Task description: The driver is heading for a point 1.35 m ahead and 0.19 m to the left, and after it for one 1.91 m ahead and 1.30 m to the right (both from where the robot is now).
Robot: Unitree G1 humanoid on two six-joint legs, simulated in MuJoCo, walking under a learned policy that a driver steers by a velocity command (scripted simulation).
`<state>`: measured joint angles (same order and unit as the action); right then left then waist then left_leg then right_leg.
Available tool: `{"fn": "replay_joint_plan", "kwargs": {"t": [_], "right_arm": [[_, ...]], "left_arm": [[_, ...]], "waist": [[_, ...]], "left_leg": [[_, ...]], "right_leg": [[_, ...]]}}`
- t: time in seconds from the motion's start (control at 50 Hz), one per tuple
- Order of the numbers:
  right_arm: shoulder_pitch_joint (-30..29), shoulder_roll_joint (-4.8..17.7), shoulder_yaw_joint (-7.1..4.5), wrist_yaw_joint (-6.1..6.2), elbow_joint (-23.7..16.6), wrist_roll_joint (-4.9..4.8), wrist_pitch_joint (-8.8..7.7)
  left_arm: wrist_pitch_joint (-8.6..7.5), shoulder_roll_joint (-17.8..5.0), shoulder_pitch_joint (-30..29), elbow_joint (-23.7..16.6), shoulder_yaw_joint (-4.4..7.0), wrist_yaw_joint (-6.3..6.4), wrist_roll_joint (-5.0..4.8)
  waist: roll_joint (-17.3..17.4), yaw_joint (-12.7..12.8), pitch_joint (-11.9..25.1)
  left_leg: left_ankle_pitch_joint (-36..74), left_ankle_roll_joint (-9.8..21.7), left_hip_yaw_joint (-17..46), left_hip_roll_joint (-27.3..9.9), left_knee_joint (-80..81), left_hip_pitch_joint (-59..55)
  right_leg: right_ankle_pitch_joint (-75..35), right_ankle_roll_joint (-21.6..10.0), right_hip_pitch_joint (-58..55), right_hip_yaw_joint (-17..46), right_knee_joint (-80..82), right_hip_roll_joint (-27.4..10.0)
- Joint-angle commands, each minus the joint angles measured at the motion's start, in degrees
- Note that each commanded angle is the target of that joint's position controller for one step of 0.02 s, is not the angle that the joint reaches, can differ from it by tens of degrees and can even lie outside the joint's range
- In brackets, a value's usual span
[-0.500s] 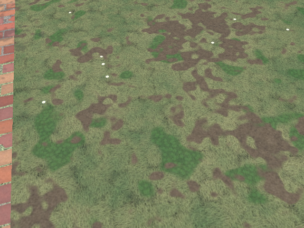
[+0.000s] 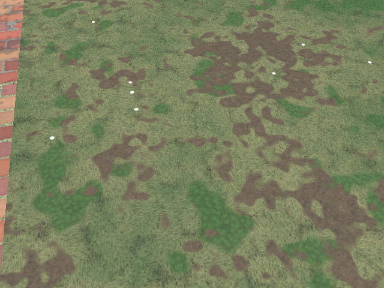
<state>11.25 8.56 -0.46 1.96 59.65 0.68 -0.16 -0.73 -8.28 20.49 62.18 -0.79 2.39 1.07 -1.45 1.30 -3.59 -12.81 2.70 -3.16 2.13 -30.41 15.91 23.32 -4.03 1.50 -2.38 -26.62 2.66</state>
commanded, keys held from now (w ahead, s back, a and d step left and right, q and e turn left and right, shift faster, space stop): no key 0.18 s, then w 0.82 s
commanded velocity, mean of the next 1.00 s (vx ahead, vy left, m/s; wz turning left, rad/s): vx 0.30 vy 0.00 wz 0.00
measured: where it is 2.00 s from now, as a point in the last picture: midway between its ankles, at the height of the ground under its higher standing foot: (193, 189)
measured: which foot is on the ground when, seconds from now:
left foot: down 0.00-0.26, up 0.28-0.48, down 0.50-1.00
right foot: down 0.00-0.52, up 0.54-1.00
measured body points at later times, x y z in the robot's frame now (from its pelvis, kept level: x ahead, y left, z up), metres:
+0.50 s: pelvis +0.07 +0.04 -0.01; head +0.09 +0.06 +0.44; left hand -0.07 +0.25 -0.16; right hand +0.14 -0.21 -0.14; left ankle +0.14 +0.13 -0.73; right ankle -0.10 -0.07 -0.73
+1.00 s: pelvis +0.30 +0.06 +0.00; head +0.33 +0.05 +0.45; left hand +0.48 +0.26 -0.12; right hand +0.18 -0.15 -0.14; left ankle +0.15 +0.13 -0.73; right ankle +0.47 -0.05 -0.70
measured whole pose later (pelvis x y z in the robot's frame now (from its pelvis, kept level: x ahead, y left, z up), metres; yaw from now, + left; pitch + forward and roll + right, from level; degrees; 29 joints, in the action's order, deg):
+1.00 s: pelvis +0.30 +0.06 +0.00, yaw +0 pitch +0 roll +1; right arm 29.5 8.2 -0.7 0.9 63.5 1.3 -5.9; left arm -2.3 -9.5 0.2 52.0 2.0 -2.0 1.1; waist -0.8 -3.6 -3.5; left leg -19.0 3.6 -4.4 4.0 -10.0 -8.5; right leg 3.8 -4.2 33.2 -4.9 -35.3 -2.6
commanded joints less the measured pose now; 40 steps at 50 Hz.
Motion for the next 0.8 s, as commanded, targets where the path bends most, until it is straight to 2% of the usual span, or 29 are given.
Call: {"fn": "replay_joint_plan", "kwargs": {"t": [0.02,0.08,0.18,0.2,0.24,0.26,0.28,0.3,0.32,0.36,0.4,0.44,0.46,0.48,0.5,0.52,0.54,0.56,0.58,0.6,0.62,0.64,0.66,0.72,0.8], "right_arm": [[3.8,4.6,-0.75,0.47,0.5,-0.66,-0.15],[4.8,4.2,-0.65,0.50,2.0,-0.72,-0.35],[5.7,3.5,-0.27,0.54,3.9,-0.49,-0.13],[6.4,3.3,-0.23,0.46,4.5,-0.44,-0.05],[5.9,4.3,-0.89,0.02,4.3,-0.15,0.29],[4.2,4.1,-0.98,-0.41,3.4,0.08,0.20],[1.5,3.3,-0.83,-0.86,1.9,0.38,-0.14],[-0.5,2.5,-0.63,-1.27,0.5,0.97,-0.67],[-2.2,2.8,-0.75,-1.58,-0.7,1.11,-1.28],[-3.7,4.2,-1.43,-2.10,-2.7,0.96,-2.45],[-4.7,4.6,-1.93,-2.58,-4.3,0.35,-3.38],[-4.4,4.3,-2.31,-3.03,-5.4,-0.21,-3.67],[-1.3,3.7,-2.44,-3.19,-4.9,-0.48,-3.65],[5.3,3.0,-2.73,-3.19,-2.9,-0.78,-3.65],[14.3,4.4,-3.86,-2.90,0.6,-0.85,-3.61],[24.3,8.7,-5.39,-2.18,2.8,0.13,-3.76],[29.7,13.6,-6.09,-2.04,3.0,1.05,-3.72],[23.8,11.8,-5.24,-2.06,2.7,0.19,-2.95],[16.5,10.9,-4.74,-2.01,0.6,0.21,-2.93],[12.4,9.0,-4.01,-2.24,-0.4,0.07,-3.38],[10.5,7.8,-3.40,-2.27,-0.7,0.08,-3.91],[10.0,6.2,-2.70,-2.12,-0.5,0.11,-4.37],[10.9,5.7,-2.34,-1.93,0.0,0.18,-4.80],[14.9,6.4,-1.94,-1.50,1.5,0.23,-5.59],[18.5,6.1,-1.37,-1.44,2.0,0.19,-5.79]], "left_arm": [[0.01,-3.7,6.2,1.2,0.51,0.00,-0.04],[-0.20,-3.4,6.2,2.3,0.21,0.41,-0.18],[0.16,-2.5,6.3,3.6,-0.12,0.65,-0.11],[0.16,-2.5,7.3,4.1,-0.10,0.57,-0.02],[0.23,-4.4,8.6,4.2,0.74,0.36,0.20],[0.13,-5.7,9.8,4.2,1.21,0.28,0.02],[-0.10,-6.9,11.1,4.3,1.68,0.25,-0.34],[-0.44,-7.6,11.2,4.3,2.04,0.22,-0.32],[-0.90,-7.4,12.0,4.4,2.20,0.13,0.01],[-1.97,-7.9,13.8,4.9,2.65,-0.13,0.79],[-2.78,-8.2,14.2,4.9,2.90,-0.37,0.87],[-3.17,-8.6,12.7,4.4,3.04,-0.59,0.80],[-3.33,-8.9,10.6,3.9,3.06,-0.73,0.53],[-3.61,-9.2,7.5,3.2,2.98,-0.96,0.01],[-3.96,-9.1,7.4,3.1,2.76,-1.30,0.00],[-4.35,-8.2,6.5,2.1,2.25,-1.72,-0.05],[-4.33,-3.2,8.2,-0.4,1.28,-2.10,-0.69],[-4.14,-6.0,3.9,-1.8,2.27,-2.49,0.57],[-4.12,-5.8,1.0,-3.4,2.37,-2.97,0.39],[-4.35,-5.3,-0.4,-3.7,2.34,-3.22,0.33],[-4.17,-4.4,0.9,-3.4,2.50,-3.24,0.48],[-3.53,-3.8,2.9,-3.0,2.50,-3.36,0.89],[-2.90,-3.4,3.9,-2.8,2.60,-3.52,0.94],[-1.67,-4.3,-0.8,-4.8,3.14,-3.84,0.65],[-1.42,-4.8,-12.7,-9.0,3.40,-4.21,0.44]], "waist": [[3.0,-1.1,-0.2],[1.2,-1.3,0.8],[0.3,-1.2,-1.1],[0.2,-1.0,-0.4],[-2.5,-0.1,-3.6],[-5.1,0.9,-6.7],[-6.6,1.9,-10.5],[-7.1,2.2,-13.8],[-6.2,2.7,-15.1],[-4.2,2.8,-14.5],[-2.9,2.4,-12.7],[-3.2,1.1,-10.6],[-3.5,-1.0,-9.2],[-2.9,-4.9,-6.8],[-0.3,-8.4,-2.4],[5.5,-12.7,2.9],[18.1,-12.0,8.6],[11.4,-8.7,4.7],[6.8,-5.7,-0.9],[2.3,-4.0,-3.4],[1.5,-1.8,-3.3],[2.1,-0.2,-2.8],[2.6,0.4,-2.2],[3.7,0.6,-3.5],[4.0,-1.8,-5.6]], "left_leg": [[19.2,3.1,8.3,-7.2,4.5,-7.7],[19.8,3.0,8.2,-7.2,4.6,-9.4],[16.0,2.5,8.1,-6.9,6.0,-7.7],[9.3,2.6,7.7,-6.0,6.1,-7.5],[-9.0,3.2,5.0,-2.4,1.9,-2.0],[-13.4,2.9,2.8,-0.6,-2.1,3.9],[-13.2,2.6,-0.1,0.3,-6.3,10.1],[-11.6,2.3,-1.8,-1.1,-9.4,14.8],[-11.2,2.4,-1.5,-2.7,-12.4,18.3],[-13.0,2.3,-0.6,-4.4,-16.4,25.1],[-12.1,2.1,-0.8,-4.8,-15.2,25.9],[-9.0,2.3,-2.5,-3.3,-12.1,19.2],[-6.6,2.8,-3.9,-1.8,-9.2,11.5],[-2.7,3.6,-5.8,0.9,-4.8,-1.5],[-1.6,4.3,-6.0,3.2,-2.7,-14.6],[-8.9,6.7,5.1,-4.8,2.3,-26.3],[-22.8,13.0,36.6,-22.8,17.3,-29.7],[-26.6,13.7,43.0,-23.4,22.0,-22.3],[-25.7,13.1,36.3,-23.2,21.3,-16.2],[-17.6,11.8,29.7,-20.9,22.0,-11.2],[-11.6,10.2,24.6,-18.4,22.3,-8.3],[-6.3,9.1,20.2,-16.5,22.6,-6.2],[-1.8,8.9,17.1,-15.4,22.6,-5.9],[4.0,9.1,12.3,-14.1,24.0,-7.1],[8.0,9.5,10.0,-13.8,25.9,-10.9]], "right_leg": [[-18.1,-0.2,6.9,5.9,6.6,-7.1],[-20.0,0.3,5.8,5.5,7.0,-7.4],[-17.8,0.1,5.9,5.4,8.0,-7.6],[-11.5,-0.4,5.6,5.5,8.7,-7.2],[6.2,-3.5,7.2,8.7,10.5,-8.1],[13.9,-5.9,7.4,13.2,13.4,-11.0],[18.8,-8.2,7.1,17.7,17.2,-15.1],[18.4,-10.0,6.3,20.7,19.1,-18.8],[14.4,-11.2,4.7,22.3,19.6,-20.8],[1.5,-12.2,-2.4,21.8,18.3,-21.9],[-10.2,-11.2,-6.4,18.1,16.3,-20.8],[-17.5,-9.3,-3.6,13.9,14.1,-18.7],[-21.7,-8.0,0.8,10.9,11.9,-17.1],[-29.7,-6.2,7.7,6.9,6.9,-14.6],[-37.5,-4.6,12.8,3.6,-3.0,-11.5],[-33.2,-2.3,21.4,-0.7,-18.9,-7.7],[1.7,0.0,31.0,-3.8,-42.2,1.1],[3.9,-1.6,34.5,5.0,-49.2,-1.1],[-1.5,-2.5,36.4,4.9,-50.6,-4.2],[-5.9,-2.8,35.3,4.8,-47.7,-6.2],[-7.8,-2.5,32.2,4.6,-44.5,-7.3],[-8.2,-1.8,29.4,4.3,-42.0,-7.9],[-8.7,-1.3,28.1,3.6,-40.7,-7.7],[-11.8,0.0,32.1,1.6,-35.7,-7.8],[-17.7,1.8,39.1,0.0,-25.6,-8.2]]}}
Velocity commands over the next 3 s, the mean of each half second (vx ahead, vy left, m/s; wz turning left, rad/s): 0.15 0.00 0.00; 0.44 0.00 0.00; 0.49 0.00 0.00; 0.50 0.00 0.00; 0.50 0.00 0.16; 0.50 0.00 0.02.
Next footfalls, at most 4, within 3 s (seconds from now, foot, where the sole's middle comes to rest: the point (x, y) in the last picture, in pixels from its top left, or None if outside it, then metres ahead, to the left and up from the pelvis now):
0.50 left None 0.19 0.13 -0.77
1.06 right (213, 280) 0.52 -0.04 -0.77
1.64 left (165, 202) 0.82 0.14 -0.77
2.20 right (208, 144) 1.13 -0.03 -0.77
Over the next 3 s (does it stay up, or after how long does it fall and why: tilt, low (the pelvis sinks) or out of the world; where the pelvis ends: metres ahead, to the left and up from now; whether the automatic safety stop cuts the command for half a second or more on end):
stays up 1.36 0.12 0.01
